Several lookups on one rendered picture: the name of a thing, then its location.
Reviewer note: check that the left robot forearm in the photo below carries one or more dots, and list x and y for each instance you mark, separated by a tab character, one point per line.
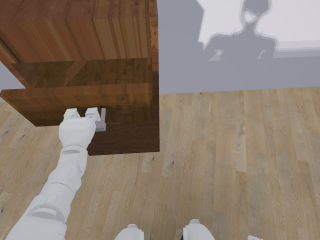
56	196

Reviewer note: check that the left robot thigh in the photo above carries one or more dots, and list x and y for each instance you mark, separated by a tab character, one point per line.
131	233

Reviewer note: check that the cabinet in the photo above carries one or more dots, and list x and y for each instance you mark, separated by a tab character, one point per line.
35	31

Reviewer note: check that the robot left hand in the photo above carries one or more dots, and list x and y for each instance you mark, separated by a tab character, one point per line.
78	131

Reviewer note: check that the robot thigh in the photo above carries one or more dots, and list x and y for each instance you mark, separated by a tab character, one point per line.
131	233
196	231

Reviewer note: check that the handle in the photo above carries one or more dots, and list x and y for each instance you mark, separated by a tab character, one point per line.
113	124
101	125

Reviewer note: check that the drawer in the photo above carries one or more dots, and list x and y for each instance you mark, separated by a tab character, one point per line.
122	86

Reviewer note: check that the robot left upper arm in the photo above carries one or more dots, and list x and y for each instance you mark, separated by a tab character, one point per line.
38	228

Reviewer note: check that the right robot thigh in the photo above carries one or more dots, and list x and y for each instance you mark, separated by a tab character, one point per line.
196	231

